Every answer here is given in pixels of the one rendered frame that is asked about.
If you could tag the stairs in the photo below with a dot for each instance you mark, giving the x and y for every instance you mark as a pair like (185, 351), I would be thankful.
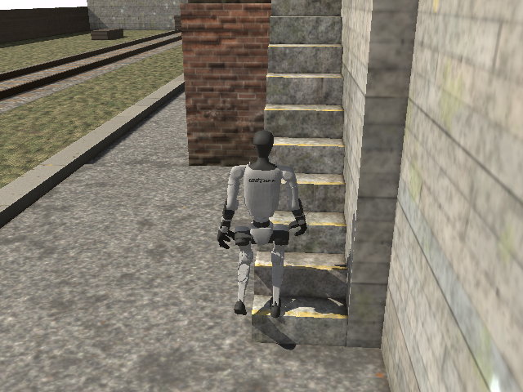
(304, 113)

